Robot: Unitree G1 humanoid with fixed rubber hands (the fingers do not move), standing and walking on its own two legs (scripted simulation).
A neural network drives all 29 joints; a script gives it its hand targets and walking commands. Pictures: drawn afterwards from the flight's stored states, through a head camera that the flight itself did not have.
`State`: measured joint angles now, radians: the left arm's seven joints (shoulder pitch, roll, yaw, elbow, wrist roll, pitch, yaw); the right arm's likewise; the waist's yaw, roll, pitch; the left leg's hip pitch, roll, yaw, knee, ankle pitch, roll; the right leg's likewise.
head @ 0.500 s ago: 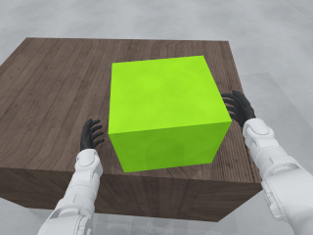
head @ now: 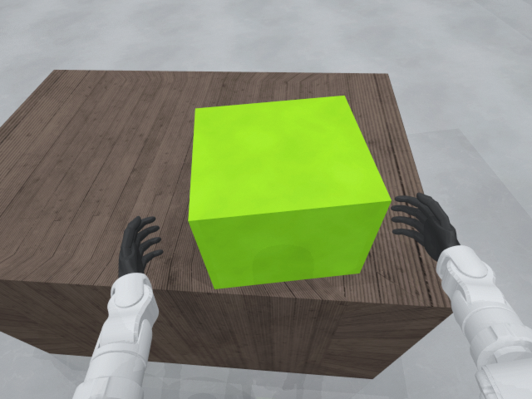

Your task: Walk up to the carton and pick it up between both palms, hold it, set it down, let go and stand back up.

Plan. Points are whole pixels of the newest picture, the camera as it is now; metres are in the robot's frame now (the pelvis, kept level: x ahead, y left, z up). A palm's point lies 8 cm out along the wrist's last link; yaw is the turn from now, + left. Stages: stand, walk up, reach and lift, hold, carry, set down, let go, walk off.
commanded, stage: set down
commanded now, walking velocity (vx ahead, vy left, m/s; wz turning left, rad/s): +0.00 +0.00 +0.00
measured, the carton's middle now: (279, 192) +0.47 +0.03 +0.01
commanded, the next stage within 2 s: none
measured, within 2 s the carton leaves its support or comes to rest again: neither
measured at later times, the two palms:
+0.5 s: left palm (106, 304) +0.23 +0.26 +0.04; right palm (467, 284) +0.31 -0.26 +0.01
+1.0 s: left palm (109, 339) +0.19 +0.24 +0.03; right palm (484, 322) +0.26 -0.27 +0.00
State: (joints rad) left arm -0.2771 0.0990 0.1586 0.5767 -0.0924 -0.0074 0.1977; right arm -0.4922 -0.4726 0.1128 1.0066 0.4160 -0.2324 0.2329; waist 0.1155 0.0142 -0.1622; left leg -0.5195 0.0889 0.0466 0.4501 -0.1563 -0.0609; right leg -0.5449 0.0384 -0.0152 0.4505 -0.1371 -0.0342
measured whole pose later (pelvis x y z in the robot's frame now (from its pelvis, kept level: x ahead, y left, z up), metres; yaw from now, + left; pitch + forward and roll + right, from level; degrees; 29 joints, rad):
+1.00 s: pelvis +0.01 +0.00 +0.01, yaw +1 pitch +10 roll +0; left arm 0.30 0.08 0.06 0.01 -0.09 0.09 0.19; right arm 0.12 -0.53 -0.02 0.55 0.42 -0.23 0.31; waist 0.10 0.00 -0.16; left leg -0.39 0.07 0.05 0.37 -0.14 -0.05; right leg -0.43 0.02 -0.02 0.40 -0.14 -0.04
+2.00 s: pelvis +0.03 +0.01 +0.01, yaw +1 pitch +8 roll +0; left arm 0.37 0.10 0.06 0.09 -0.09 0.08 0.11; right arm 0.22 -0.47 0.01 0.54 0.36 -0.22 0.21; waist 0.10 0.00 -0.08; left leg -0.33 0.07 0.05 0.38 -0.19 -0.04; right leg -0.35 0.02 -0.01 0.38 -0.17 -0.03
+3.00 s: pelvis +0.04 +0.02 +0.01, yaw +1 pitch +7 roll -1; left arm 0.31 0.17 0.06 0.29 -0.09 0.12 0.01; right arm 0.24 -0.26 0.02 0.67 0.14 -0.25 0.03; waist 0.09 0.00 -0.03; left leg -0.30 0.06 0.05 0.39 -0.21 -0.03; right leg -0.30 0.02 -0.01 0.35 -0.17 -0.02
